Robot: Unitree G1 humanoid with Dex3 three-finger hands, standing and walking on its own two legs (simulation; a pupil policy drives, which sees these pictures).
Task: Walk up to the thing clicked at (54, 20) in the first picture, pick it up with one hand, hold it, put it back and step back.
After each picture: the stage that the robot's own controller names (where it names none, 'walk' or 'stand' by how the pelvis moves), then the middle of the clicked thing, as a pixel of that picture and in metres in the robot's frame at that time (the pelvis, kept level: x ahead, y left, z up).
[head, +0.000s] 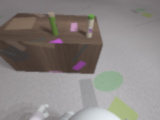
stand; (53, 24) +0.91 +0.49 +0.02
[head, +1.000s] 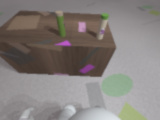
walk; (61, 25) +0.84 +0.35 +0.05
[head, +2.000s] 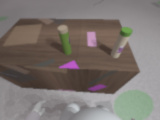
stand; (65, 41) +0.56 +0.24 +0.06
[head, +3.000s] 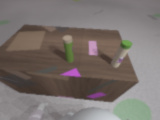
stand; (68, 50) +0.53 +0.21 +0.02
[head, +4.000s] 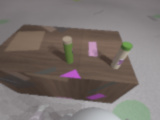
stand; (68, 51) +0.52 +0.21 +0.02
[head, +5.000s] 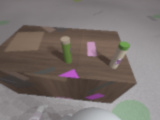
stand; (66, 51) +0.52 +0.22 +0.02
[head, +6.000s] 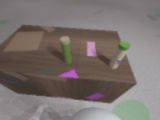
stand; (66, 51) +0.52 +0.23 +0.02
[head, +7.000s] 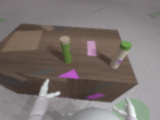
rise first; (66, 51) +0.50 +0.23 +0.03
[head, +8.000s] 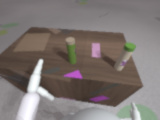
go down; (71, 52) +0.52 +0.21 +0.03
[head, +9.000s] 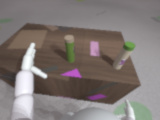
go down; (70, 50) +0.53 +0.20 +0.03
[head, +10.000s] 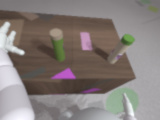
go down; (58, 47) +0.48 +0.20 +0.05
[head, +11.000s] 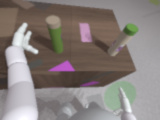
close in; (56, 37) +0.51 +0.21 +0.08
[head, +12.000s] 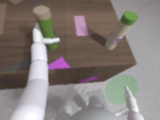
close; (48, 32) +0.53 +0.22 +0.10
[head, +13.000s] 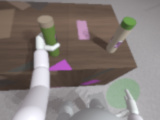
lift; (50, 39) +0.49 +0.22 +0.10
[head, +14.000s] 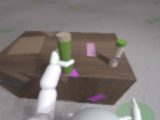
lift; (65, 56) +0.34 +0.16 +0.19
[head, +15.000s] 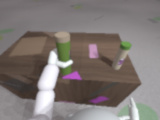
hold; (64, 56) +0.33 +0.17 +0.20
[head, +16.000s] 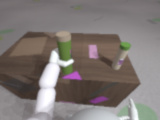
hold; (65, 55) +0.34 +0.16 +0.20
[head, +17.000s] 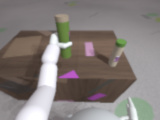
crouch; (64, 38) +0.44 +0.17 +0.23
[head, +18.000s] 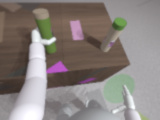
lower; (46, 34) +0.53 +0.22 +0.09
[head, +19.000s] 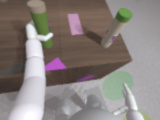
lower; (43, 28) +0.54 +0.22 +0.11
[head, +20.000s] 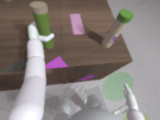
lower; (44, 29) +0.54 +0.22 +0.10
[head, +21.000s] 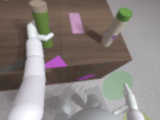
lower; (43, 28) +0.54 +0.22 +0.11
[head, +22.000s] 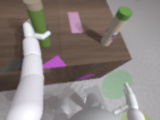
rest; (40, 27) +0.55 +0.23 +0.11
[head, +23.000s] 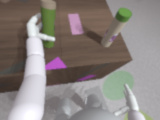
withdraw; (48, 26) +0.56 +0.19 +0.10
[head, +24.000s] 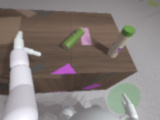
sink last; (74, 38) +0.65 +0.11 -0.01
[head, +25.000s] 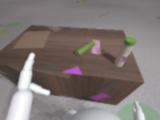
stand; (86, 47) +0.68 +0.11 -0.03
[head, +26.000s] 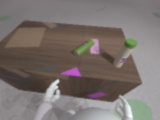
stand; (84, 47) +0.65 +0.10 -0.05
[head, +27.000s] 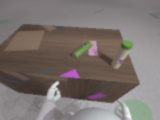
stand; (83, 49) +0.64 +0.11 -0.06
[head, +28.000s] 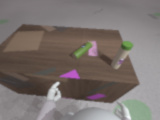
stand; (83, 49) +0.64 +0.11 -0.06
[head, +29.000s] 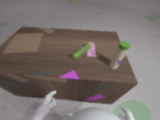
stand; (81, 50) +0.65 +0.11 -0.06
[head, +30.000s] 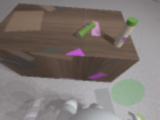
walk; (86, 29) +0.80 +0.09 -0.04
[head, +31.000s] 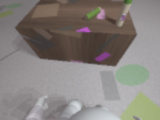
walk; (92, 13) +1.14 +0.08 -0.05
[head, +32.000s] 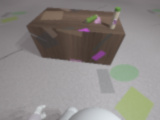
stand; (91, 19) +1.35 +0.09 -0.05
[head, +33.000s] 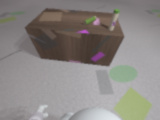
stand; (90, 20) +1.33 +0.08 -0.07
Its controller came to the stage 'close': yes
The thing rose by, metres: 0.21
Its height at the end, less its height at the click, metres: -0.09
